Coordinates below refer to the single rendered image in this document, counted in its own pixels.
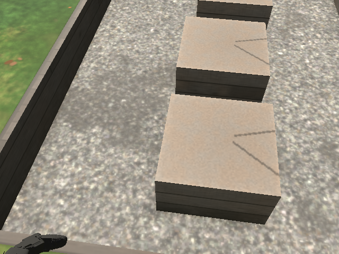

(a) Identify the robot left hand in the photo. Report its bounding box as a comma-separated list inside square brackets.
[3, 233, 67, 254]

